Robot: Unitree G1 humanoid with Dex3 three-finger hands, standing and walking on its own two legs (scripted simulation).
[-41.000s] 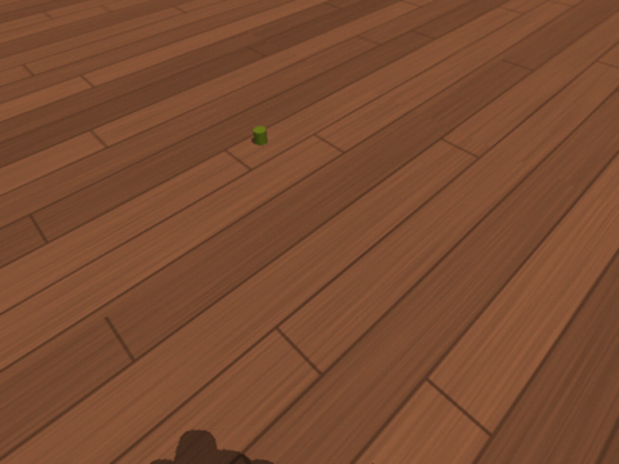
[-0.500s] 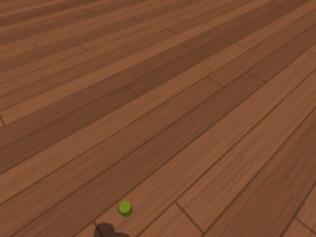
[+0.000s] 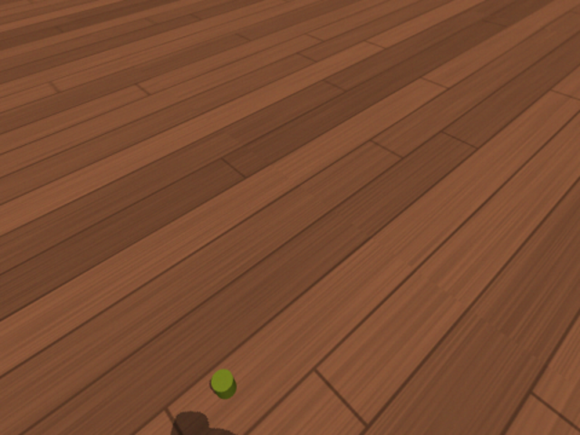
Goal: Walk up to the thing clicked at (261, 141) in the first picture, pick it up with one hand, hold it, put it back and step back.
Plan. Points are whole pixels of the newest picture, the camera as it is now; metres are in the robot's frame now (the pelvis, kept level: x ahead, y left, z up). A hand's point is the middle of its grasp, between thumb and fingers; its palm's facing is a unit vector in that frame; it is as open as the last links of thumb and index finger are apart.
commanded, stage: stand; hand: left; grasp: from above
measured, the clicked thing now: (224, 384) +0.42 +0.27 -0.74
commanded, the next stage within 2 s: step back in 1.36 s
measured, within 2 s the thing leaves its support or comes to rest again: neither
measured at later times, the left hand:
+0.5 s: hand out of the picture +0.06 +0.22 -0.17, palm faces +0.00 -0.96 -0.29, open 7.4 cm
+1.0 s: hand out of the picture +0.08 +0.24 -0.16, palm faces -0.01 -0.95 -0.32, open 7.4 cm
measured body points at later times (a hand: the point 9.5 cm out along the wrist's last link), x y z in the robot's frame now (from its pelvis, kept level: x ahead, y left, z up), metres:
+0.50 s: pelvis +0.01 +0.00 +0.00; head +0.02 +0.00 +0.45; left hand +0.06 +0.27 -0.14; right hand +0.06 -0.27 -0.15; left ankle +0.03 +0.13 -0.75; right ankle +0.01 -0.13 -0.75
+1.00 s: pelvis +0.02 +0.00 +0.00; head +0.02 +0.00 +0.45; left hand +0.08 +0.29 -0.14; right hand +0.07 -0.28 -0.14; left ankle +0.03 +0.13 -0.75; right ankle +0.01 -0.13 -0.75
